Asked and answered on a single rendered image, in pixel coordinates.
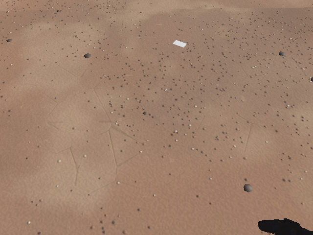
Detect right robot hand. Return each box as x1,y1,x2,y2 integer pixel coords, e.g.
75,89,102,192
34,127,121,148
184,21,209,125
257,218,313,235

